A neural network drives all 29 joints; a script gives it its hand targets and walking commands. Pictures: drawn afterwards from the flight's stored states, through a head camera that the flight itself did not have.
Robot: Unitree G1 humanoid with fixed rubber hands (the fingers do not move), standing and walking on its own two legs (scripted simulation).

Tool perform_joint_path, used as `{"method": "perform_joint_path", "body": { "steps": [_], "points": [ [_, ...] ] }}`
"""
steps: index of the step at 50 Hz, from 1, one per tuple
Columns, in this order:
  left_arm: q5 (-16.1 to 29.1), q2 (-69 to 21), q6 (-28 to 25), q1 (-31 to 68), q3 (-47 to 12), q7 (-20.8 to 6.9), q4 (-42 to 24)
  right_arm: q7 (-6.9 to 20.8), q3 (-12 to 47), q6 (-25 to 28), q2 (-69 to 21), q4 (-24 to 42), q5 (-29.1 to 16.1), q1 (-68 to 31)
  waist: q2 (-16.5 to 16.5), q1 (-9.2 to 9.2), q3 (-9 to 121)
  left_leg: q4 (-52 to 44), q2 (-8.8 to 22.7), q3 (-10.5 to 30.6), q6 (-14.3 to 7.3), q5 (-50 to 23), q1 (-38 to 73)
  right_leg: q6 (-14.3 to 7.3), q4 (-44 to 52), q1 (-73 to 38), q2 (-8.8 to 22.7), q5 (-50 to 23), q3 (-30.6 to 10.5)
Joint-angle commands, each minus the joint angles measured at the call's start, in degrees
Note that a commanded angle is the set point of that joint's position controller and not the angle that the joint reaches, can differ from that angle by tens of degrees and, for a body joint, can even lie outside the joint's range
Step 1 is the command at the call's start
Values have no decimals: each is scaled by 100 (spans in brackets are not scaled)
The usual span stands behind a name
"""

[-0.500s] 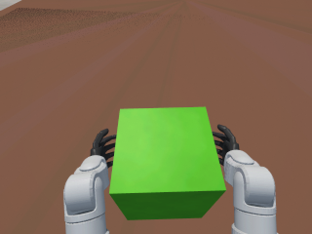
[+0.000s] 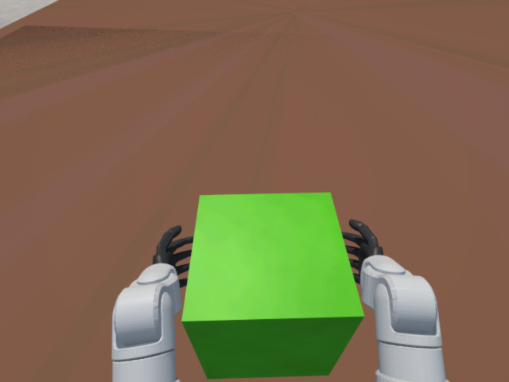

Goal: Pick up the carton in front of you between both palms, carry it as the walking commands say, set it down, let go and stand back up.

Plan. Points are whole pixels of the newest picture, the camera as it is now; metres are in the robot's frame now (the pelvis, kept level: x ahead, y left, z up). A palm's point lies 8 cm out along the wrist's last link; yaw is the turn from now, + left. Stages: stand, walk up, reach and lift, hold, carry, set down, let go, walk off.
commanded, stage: carry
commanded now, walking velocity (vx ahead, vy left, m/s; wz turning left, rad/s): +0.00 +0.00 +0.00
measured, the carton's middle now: (266, 288) +0.28 +0.00 +0.00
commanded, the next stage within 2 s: hold in 1.34 s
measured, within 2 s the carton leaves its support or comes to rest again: neither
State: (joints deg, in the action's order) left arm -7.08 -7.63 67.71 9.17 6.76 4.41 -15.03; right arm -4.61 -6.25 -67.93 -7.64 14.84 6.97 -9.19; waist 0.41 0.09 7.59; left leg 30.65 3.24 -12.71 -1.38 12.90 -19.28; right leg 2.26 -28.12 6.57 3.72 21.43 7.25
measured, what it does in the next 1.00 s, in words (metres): shifts its weight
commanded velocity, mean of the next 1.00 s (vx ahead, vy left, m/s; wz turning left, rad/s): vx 0.00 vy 0.00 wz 0.00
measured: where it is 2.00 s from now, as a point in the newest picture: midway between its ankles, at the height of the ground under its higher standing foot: outside the picture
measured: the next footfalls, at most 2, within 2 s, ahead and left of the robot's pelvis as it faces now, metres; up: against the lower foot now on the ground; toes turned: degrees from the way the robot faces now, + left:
none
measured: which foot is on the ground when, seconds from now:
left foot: down 0.00-1.00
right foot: down 0.00-1.00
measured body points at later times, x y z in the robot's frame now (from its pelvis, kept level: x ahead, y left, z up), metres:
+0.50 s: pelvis -0.04 -0.01 -0.01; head -0.06 -0.01 +0.44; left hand +0.25 +0.14 +0.03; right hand +0.25 -0.17 +0.03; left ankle +0.00 +0.10 -0.74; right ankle -0.13 -0.11 -0.74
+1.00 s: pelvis -0.07 -0.01 -0.01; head -0.09 -0.01 +0.44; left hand +0.24 +0.14 +0.03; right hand +0.23 -0.17 +0.03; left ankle +0.00 +0.10 -0.74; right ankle -0.13 -0.11 -0.74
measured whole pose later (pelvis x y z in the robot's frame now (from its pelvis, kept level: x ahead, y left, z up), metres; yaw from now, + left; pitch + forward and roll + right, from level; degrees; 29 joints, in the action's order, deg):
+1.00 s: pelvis -0.07 -0.01 -0.01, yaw +0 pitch +2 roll +0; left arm -14.1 -8.2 42.4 12.7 10.3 1.0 9.7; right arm -0.9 -10.3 -42.3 -8.2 -10.1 13.7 -12.8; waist 0.5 0.0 5.2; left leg 29.5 5.2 -12.1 -1.3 9.2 -21.5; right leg -1.0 -30.6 10.3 1.7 21.8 7.7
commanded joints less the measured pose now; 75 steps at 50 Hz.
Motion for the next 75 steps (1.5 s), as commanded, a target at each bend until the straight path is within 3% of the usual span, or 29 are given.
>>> {"method": "perform_joint_path", "body": {
  "steps": [1,6,13,18,24,31,39,67,68,69,70,71,72,73,75],
  "points": [
    [2193,-5174,-185,2564,-4191,-1514,-117,1436,4225,227,-5286,163,-2148,-2599,154,16,1407,111,520,478,-14,-3537,1303,-11,25,-103,540,-4342,-242],
    [1995,-5051,-539,2458,-4130,-1518,82,1438,4134,580,-5179,-87,-1942,-2470,74,15,1426,172,599,525,-59,-3608,1375,-49,34,-44,535,-4069,-262],
    [1637,-4792,-1112,2343,-3844,-1501,414,1431,3810,1143,-4906,-415,-1594,-2291,180,-4,1290,265,590,524,-25,-2448,995,-194,1,-89,653,-4080,-306],
    [1293,-4613,-1633,2366,-3521,-1456,764,1438,3541,1659,-4678,-722,-1315,-2431,76,0,1153,126,664,600,-22,-2342,1066,-246,96,228,575,-2991,-297],
    [735,-4510,-2346,2641,-2774,-1444,1694,1444,2817,2377,-4568,-1658,-772,-2702,9,-10,966,-106,698,670,-10,-1753,1015,-306,319,463,543,-2009,-375],
    [397,-4939,-3095,3230,-2310,-1560,2622,1547,2298,3128,-4967,-2615,-397,-3206,-8,-16,970,-284,703,708,3,-1352,1052,-366,448,628,522,-1442,-461],
    [695,-5179,-2850,3004,-2805,-1598,2250,1589,2762,2886,-5194,-2220,-697,-3006,-15,-9,1213,-278,732,709,-18,-1614,1106,-359,322,562,502,-1558,-438],
    [700,-5052,-2739,3009,-2793,-1577,2146,1582,2696,2769,-5096,-2164,-674,-2989,-38,-4,1116,-351,749,739,32,-1439,1019,-399,361,777,485,-1353,-516],
    [767,-5129,-2728,2489,-2762,-1588,1969,1610,2457,2825,-5250,-2417,-617,-2516,706,29,174,-339,-835,1610,-100,-2402,2951,-405,906,1344,-558,-2845,-1417],
    [662,-4904,-2829,2618,-2656,-1540,1845,1553,2521,2984,-5204,-2137,-543,-2668,673,-91,531,-359,-736,1765,-146,-2802,3546,-413,870,1514,-506,-3127,-1530],
    [657,-4909,-2830,2640,-2765,-1562,1707,1477,2296,3011,-5009,-2446,-350,-2260,279,-84,517,-466,-793,1790,-28,-3080,2673,-464,782,447,-550,-3533,-1564],
    [720,-4901,-2859,2769,-2886,-1615,1609,1427,2216,3065,-4981,-2412,-227,-2263,347,-157,620,-575,-800,1795,44,-2878,2570,-436,829,178,-629,-3328,-1480],
    [765,-4937,-2873,2843,-2967,-1635,1671,1411,2176,3099,-4986,-2367,-264,-2354,132,-170,667,-615,-861,1741,100,-2817,2641,-394,839,51,-638,-3393,-1484],
    [801,-4871,-2889,2944,-3038,-1651,1602,1366,2164,3142,-4964,-2433,-269,-2320,204,-249,722,-653,-864,1716,157,-2574,2594,-382,1010,-131,-681,-2884,-1434],
    [714,-4995,-2925,2876,-2975,-1629,1753,1447,2342,3149,-5044,-2318,-392,-2661,41,-96,594,-745,-978,1609,159,-2075,2525,-281,992,-71,-662,-2806,-1375]
  ]
}}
